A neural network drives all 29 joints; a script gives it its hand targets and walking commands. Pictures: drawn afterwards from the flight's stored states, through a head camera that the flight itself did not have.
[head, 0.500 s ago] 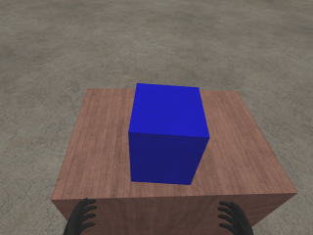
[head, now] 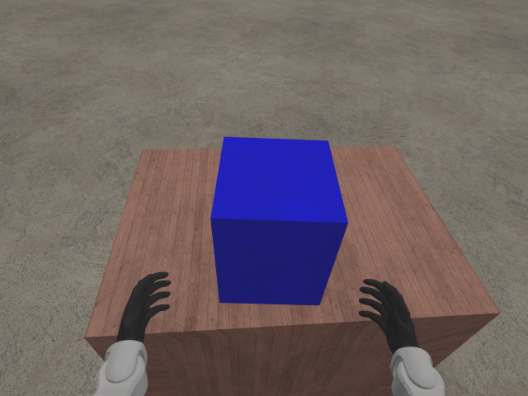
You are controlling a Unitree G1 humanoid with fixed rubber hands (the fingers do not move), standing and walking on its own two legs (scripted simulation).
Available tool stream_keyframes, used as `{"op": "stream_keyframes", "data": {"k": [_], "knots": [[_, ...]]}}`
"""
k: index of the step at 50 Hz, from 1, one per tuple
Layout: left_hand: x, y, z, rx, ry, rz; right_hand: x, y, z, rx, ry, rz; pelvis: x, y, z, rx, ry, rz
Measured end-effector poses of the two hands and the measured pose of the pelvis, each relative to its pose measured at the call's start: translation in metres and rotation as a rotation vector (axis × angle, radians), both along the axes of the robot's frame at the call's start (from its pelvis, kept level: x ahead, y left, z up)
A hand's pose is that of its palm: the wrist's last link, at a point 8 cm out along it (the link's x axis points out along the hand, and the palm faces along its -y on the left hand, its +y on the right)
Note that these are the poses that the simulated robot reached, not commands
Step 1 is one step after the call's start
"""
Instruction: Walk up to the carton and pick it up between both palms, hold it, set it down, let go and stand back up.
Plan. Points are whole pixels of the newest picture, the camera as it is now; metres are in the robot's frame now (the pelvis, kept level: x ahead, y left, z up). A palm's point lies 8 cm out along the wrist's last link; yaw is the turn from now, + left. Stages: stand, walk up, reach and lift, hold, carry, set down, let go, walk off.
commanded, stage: reach and lift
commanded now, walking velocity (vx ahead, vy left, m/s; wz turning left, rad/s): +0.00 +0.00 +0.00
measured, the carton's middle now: (272, 223) +0.46 -0.01 +0.00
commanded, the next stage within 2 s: none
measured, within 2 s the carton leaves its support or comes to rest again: neither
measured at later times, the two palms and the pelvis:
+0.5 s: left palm (144, 265) +0.33 +0.19 +0.05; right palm (397, 272) +0.33 -0.21 +0.04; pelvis -0.01 +0.00 +0.01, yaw -1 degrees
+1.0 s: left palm (142, 200) +0.40 +0.20 +0.12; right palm (393, 205) +0.42 -0.20 +0.11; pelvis +0.00 -0.01 +0.01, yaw -1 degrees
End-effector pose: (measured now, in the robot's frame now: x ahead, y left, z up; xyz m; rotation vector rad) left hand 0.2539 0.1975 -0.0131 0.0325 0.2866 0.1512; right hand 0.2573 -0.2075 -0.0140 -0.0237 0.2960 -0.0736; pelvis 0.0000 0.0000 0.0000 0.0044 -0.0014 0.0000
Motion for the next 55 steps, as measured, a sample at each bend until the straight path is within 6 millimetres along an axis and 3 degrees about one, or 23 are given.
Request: {"op": "stream_keyframes", "data": {"k": [8,20,33,42,55], "knots": [[0.025,-0.005,0.013,-0.023,0.003,0.009,0.025,0.0,0.017,0.002,-0.002,0.015,-0.001,0.001,0.002,-0.003,0.014,-0.014],[0.062,-0.005,0.051,-0.015,-0.002,-0.007,0.066,-0.002,0.055,0.0,-0.024,0.023,-0.005,0.0,0.006,-0.003,0.04,-0.022],[0.09,-0.005,0.075,-0.027,0.025,-0.014,0.092,0.007,0.066,0.006,0.0,0.029,-0.009,-0.004,0.007,-0.006,0.073,-0.021],[0.119,-0.002,0.105,-0.022,0.004,-0.016,0.129,0.008,0.104,0.008,-0.047,0.01,-0.006,-0.006,0.006,-0.009,0.114,-0.021],[0.158,0.0,0.141,0.001,0.004,-0.01,0.172,0.009,0.139,0.005,-0.033,0.0,-0.001,-0.006,0.005,-0.016,0.154,-0.007]]}}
